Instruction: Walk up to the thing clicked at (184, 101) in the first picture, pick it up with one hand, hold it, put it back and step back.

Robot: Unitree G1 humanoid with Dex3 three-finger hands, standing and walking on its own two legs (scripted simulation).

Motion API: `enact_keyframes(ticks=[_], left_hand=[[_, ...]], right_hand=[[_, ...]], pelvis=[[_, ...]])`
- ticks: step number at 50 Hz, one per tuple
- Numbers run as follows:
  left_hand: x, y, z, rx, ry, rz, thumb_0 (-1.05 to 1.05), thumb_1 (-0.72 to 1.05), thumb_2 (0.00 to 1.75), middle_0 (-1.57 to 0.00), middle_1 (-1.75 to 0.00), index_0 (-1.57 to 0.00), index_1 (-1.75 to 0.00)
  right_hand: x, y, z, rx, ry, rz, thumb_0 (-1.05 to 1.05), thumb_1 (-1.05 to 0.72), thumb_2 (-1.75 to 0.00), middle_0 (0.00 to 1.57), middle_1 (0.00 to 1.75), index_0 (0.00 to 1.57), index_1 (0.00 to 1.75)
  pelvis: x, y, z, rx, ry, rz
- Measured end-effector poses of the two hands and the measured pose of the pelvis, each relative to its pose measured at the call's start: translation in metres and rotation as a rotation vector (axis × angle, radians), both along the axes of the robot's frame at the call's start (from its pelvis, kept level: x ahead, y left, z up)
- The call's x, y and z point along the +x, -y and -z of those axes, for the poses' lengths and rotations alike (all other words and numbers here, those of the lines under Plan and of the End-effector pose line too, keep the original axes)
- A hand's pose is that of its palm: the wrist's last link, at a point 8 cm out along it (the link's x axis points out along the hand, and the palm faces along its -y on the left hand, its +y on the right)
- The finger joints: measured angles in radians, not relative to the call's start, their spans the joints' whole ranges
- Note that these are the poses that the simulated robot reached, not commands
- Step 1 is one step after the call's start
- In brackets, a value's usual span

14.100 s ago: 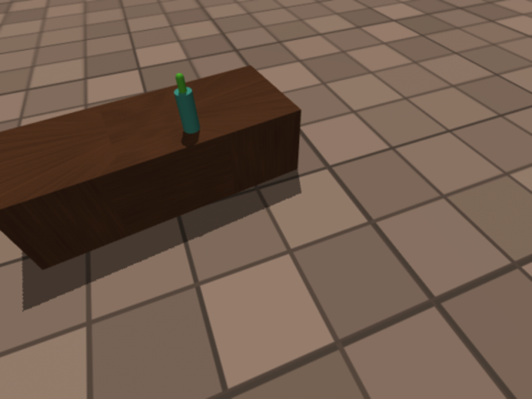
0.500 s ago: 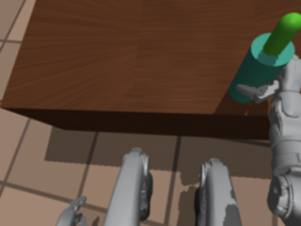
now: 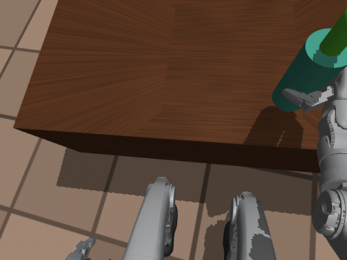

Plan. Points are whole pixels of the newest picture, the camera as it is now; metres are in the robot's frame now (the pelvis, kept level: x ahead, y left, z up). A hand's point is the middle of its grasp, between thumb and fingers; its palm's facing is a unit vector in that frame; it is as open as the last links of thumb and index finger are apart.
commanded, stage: lift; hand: right
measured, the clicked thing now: (314, 66) +0.51 -0.18 +0.04
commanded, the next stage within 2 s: hold in 1.64 s
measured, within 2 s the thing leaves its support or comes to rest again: neither
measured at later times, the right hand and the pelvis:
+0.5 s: hand (322, 75) +0.48 -0.18 +0.06, palm faces +0.16 +0.99 -0.04, open 10.8 cm; pelvis +0.00 +0.00 +0.04, yaw +0 degrees
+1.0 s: hand out of the picture +0.40 -0.18 +0.15, palm faces +0.15 +0.99 -0.03, open 10.8 cm; pelvis +0.01 +0.00 +0.13, yaw -1 degrees
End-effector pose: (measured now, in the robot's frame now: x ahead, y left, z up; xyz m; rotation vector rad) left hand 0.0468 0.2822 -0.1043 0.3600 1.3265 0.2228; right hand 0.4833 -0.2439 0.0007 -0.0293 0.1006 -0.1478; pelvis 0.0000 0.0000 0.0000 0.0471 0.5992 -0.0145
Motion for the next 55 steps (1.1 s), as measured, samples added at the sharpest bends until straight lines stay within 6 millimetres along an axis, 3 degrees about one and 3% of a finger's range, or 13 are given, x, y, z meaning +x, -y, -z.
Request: enact_keyframes(ticks=[7, 12, 25, 42, 55], left_hand=[[0.008, -0.001, -0.002, -0.002, 0.008, 0.000, 0.01, 0.90, 0.88, -0.20, -0.29, -0.20, -0.29], [0.015, -0.001, -0.009, 0.001, 0.028, 0.003, 0.01, 0.90, 0.88, -0.20, -0.29, -0.20, -0.28], [0.027, 0.003, -0.041, -0.014, 0.119, -0.013, 0.01, 0.90, 0.88, -0.19, -0.29, -0.20, -0.28], [0.056, 0.019, -0.112, -0.034, 0.266, 0.029, 0.01, 0.89, 0.89, -0.20, -0.29, -0.20, -0.29], [0.076, 0.024, -0.147, -0.032, 0.330, 0.051, 0.01, 0.87, 0.90, -0.20, -0.29, -0.19, -0.30]], right_hand=[[-0.008, -0.003, 0.003, -0.007, -0.008, -0.006, -0.04, 0.61, -1.08, 0.68, 1.11, 0.75, 1.18], [-0.015, -0.005, -0.005, -0.008, -0.001, 0.002, -0.04, 0.61, -1.08, 0.68, 1.11, 0.75, 1.18], [-0.037, -0.009, -0.063, -0.008, 0.031, 0.013, -0.04, 0.61, -1.08, 0.68, 1.11, 0.75, 1.18], [-0.105, -0.005, -0.130, 0.002, 0.014, 0.035, -0.04, 0.61, -1.08, 0.68, 1.11, 0.75, 1.17], [-0.115, -0.010, -0.166, 0.003, 0.031, 0.019, -0.04, 0.61, -1.08, 0.68, 1.11, 0.75, 1.17]], pelvis=[[0.002, -0.002, -0.005, -0.003, 0.004, -0.004], [0.004, -0.003, -0.012, -0.004, 0.018, -0.006], [0.004, -0.002, -0.045, -0.008, 0.093, -0.005], [0.010, -0.001, -0.108, -0.009, 0.253, 0.005], [0.021, 0.002, -0.140, -0.012, 0.331, 0.004]])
